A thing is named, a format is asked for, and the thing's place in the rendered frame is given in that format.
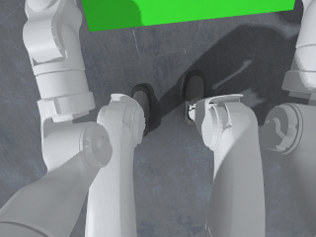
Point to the robot right upper arm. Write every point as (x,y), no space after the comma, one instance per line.
(289,131)

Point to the carton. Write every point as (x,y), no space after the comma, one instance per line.
(103,15)

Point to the right robot shin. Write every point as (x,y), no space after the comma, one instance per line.
(201,107)

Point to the left robot forearm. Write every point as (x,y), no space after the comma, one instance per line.
(51,37)

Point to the left robot foot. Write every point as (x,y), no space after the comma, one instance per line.
(141,94)

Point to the right robot forearm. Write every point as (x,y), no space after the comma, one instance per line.
(300,80)

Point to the robot left upper arm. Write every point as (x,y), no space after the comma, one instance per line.
(49,207)

